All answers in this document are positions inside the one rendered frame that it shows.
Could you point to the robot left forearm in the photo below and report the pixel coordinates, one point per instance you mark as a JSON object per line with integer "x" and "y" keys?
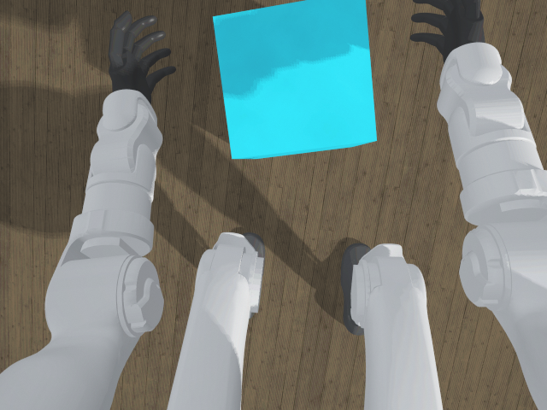
{"x": 115, "y": 219}

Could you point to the carton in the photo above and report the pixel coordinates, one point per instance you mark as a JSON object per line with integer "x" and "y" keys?
{"x": 296, "y": 78}

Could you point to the left robot foot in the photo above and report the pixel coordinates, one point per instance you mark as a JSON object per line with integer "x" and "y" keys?
{"x": 257, "y": 243}

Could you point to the robot right upper arm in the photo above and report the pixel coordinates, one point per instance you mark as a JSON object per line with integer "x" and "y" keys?
{"x": 504, "y": 268}

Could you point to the robot right shin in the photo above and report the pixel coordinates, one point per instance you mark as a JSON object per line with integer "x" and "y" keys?
{"x": 395, "y": 250}

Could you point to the robot left hand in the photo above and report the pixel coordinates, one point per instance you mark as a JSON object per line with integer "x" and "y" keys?
{"x": 126, "y": 70}

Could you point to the robot left upper arm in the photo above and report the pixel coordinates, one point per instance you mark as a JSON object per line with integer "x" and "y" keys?
{"x": 97, "y": 310}

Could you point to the robot right hand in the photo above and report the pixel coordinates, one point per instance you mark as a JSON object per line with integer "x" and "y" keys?
{"x": 462, "y": 24}

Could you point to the robot right forearm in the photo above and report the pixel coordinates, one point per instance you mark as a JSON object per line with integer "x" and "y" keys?
{"x": 502, "y": 176}

